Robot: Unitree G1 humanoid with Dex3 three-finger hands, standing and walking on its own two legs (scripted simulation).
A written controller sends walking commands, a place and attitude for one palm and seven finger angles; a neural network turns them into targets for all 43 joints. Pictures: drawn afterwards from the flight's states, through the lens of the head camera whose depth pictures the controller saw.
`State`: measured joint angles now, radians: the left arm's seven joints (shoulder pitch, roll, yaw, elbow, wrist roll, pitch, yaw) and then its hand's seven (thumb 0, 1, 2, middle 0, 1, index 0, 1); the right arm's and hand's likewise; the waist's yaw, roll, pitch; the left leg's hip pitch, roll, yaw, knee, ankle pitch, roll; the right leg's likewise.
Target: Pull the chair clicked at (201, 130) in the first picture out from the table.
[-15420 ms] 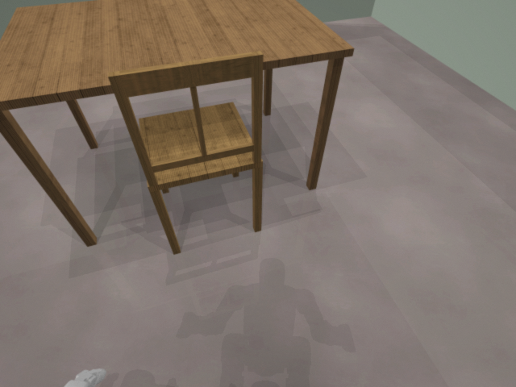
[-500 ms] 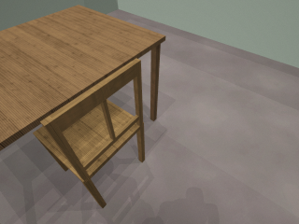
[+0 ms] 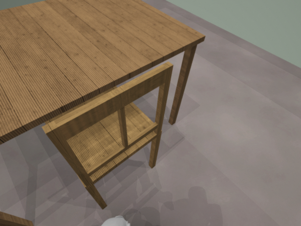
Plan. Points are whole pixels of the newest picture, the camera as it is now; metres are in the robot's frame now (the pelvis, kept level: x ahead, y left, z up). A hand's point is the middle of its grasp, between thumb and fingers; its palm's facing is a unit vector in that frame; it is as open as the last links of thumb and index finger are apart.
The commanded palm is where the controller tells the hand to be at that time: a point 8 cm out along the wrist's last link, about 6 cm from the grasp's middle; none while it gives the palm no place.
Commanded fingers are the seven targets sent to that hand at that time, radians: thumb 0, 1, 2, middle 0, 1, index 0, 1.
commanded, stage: shuffle to correct the standing spot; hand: left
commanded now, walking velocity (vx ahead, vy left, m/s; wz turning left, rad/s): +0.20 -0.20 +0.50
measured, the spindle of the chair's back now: (123, 128) +0.43 +0.12 -0.08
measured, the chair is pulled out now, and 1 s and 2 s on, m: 0.00 0.00 0.00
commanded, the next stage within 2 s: come to a stop and stand still in 1.28 s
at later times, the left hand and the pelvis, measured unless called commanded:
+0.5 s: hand (126, 219) +0.16 +0.07 -0.13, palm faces +0.27 -0.93 -0.26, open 7.3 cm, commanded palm none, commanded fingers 0.00 0.90 0.90 -0.20 -0.30 -0.20 -0.30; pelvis +0.14 -0.13 +0.02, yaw +15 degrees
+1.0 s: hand out of the picture +0.15 -0.05 -0.16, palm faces +0.55 -0.81 -0.19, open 7.4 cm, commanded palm none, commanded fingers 0.00 0.90 0.90 -0.20 -0.30 -0.20 -0.30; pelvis +0.22 -0.22 +0.02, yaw +31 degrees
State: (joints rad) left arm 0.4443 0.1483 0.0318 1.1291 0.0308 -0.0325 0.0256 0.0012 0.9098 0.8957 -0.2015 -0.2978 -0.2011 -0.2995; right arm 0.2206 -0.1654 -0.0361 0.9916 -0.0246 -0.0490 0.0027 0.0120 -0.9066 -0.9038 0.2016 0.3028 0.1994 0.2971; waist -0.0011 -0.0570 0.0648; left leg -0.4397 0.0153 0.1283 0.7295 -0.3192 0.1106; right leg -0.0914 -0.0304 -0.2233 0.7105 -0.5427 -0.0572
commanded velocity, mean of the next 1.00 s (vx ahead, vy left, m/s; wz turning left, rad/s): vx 0.08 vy -0.20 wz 0.49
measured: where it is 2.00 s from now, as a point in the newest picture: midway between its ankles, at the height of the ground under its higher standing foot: (217, 223)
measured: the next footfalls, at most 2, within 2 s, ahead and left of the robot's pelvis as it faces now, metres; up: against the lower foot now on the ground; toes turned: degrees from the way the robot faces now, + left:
right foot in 0.38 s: +0.23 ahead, -0.20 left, +0.00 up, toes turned +7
left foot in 0.84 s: +0.23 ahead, -0.07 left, +0.00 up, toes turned +35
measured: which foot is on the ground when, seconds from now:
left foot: down 0.00-0.40, up 0.42-0.82, down 0.84-1.00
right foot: down 0.00-0.00, up 0.02-0.36, down 0.38-0.84, up 0.86-1.00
